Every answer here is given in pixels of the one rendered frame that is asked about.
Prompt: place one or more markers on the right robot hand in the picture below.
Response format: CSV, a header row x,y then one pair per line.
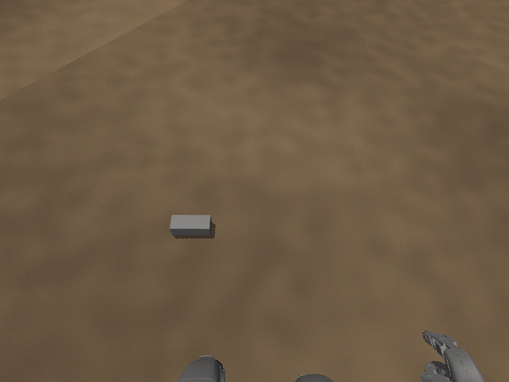
x,y
458,367

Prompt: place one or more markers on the carton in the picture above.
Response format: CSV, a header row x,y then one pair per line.
x,y
191,225

